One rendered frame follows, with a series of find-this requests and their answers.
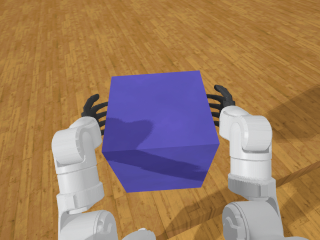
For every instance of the robot left upper arm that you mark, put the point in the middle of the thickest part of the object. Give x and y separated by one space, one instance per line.
94 225

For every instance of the robot left forearm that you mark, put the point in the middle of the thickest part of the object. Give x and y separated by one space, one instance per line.
75 164

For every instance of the carton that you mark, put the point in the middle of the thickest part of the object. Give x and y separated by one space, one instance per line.
159 131

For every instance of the robot right upper arm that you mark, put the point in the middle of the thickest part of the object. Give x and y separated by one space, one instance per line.
252 220

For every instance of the robot right forearm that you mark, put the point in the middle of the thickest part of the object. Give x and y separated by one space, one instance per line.
250 150

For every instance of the robot left thigh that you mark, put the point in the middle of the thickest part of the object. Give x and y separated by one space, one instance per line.
140 235

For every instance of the robot left hand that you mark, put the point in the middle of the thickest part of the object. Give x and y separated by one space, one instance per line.
89 111

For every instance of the robot right hand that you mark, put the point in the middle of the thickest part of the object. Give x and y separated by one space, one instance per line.
225 101

